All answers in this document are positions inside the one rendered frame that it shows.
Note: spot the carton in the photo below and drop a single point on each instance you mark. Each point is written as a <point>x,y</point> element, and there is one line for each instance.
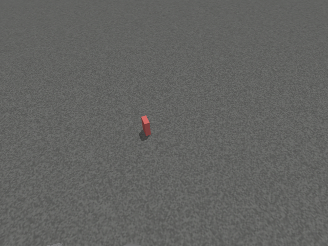
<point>146,125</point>

